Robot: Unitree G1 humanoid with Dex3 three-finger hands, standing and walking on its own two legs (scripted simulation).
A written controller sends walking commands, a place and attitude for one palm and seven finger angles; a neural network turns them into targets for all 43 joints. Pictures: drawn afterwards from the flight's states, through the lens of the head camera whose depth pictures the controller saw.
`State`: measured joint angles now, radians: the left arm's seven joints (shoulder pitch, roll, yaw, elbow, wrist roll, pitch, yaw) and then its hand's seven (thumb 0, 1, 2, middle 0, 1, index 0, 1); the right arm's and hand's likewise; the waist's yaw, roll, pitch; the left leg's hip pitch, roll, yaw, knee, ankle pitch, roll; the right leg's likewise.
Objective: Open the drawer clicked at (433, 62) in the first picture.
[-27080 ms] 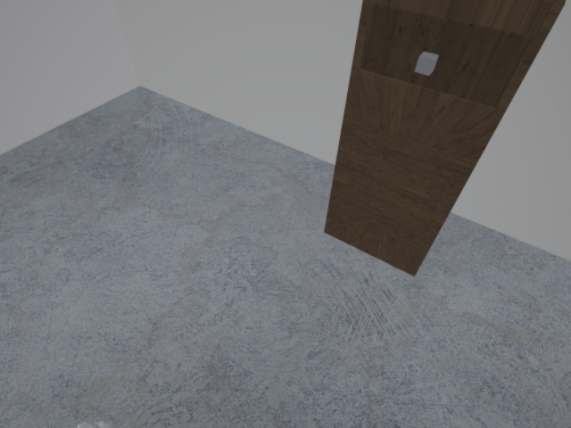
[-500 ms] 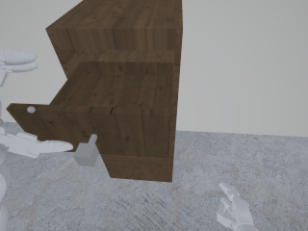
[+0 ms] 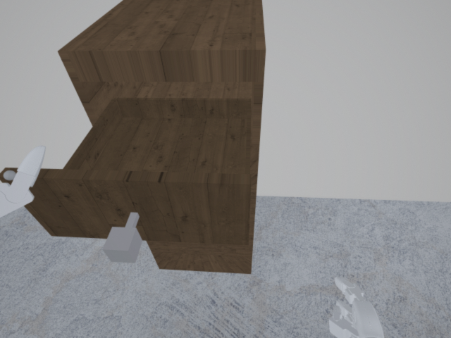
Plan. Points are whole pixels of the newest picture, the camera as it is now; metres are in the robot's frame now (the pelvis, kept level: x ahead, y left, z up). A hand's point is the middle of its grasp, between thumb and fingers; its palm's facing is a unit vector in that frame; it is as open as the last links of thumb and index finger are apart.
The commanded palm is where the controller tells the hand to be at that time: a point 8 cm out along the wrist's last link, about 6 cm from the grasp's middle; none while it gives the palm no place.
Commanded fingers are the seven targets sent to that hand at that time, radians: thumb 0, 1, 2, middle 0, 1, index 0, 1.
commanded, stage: draw the hand back to the body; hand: left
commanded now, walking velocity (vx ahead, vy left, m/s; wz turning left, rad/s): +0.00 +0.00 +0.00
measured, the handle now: (127, 234) +0.24 +0.19 +0.10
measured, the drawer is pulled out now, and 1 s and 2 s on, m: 0.30 0.30 0.30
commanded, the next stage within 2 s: step back with the hand held close in 0.30 s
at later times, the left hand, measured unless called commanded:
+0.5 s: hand out of the picture +0.17 +0.23 +0.30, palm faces +0.58 -0.74 -0.35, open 7.4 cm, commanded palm +0.11 +0.27 +0.29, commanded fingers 0.00 0.90 0.90 -0.20 -0.30 -0.20 -0.30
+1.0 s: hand out of the picture +0.11 +0.25 +0.29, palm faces +0.61 -0.69 -0.40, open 7.4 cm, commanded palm +0.04 +0.29 +0.29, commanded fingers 0.00 0.90 0.90 -0.20 -0.30 -0.20 -0.30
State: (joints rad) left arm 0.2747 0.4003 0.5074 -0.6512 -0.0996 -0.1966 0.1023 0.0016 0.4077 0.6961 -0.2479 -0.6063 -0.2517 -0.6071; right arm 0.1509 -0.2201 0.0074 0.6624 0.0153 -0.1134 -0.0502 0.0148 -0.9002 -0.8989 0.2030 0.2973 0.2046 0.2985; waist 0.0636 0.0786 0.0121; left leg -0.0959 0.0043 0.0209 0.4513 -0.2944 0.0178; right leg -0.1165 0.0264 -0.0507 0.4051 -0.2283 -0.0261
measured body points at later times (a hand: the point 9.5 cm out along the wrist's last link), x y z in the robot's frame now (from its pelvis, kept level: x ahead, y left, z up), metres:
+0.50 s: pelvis -0.01 -0.01 +0.00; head -0.03 -0.03 +0.45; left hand +0.14 +0.27 +0.31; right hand +0.18 -0.22 -0.08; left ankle -0.03 +0.10 -0.74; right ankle +0.00 -0.10 -0.74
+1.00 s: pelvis -0.09 +0.01 -0.02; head -0.08 +0.01 +0.43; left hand +0.07 +0.28 +0.31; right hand +0.08 -0.23 -0.10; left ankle -0.03 +0.10 -0.74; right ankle +0.00 -0.10 -0.74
